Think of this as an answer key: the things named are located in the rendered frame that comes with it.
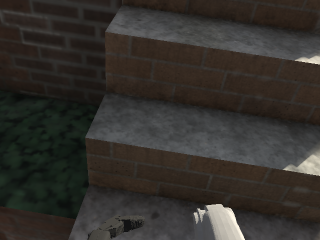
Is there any left robot hand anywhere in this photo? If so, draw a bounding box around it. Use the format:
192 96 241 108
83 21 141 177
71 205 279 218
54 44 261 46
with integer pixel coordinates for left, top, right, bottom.
87 214 145 240

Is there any right robot thigh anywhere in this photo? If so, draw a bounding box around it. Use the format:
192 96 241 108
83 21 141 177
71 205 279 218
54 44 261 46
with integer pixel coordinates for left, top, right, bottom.
192 204 245 240

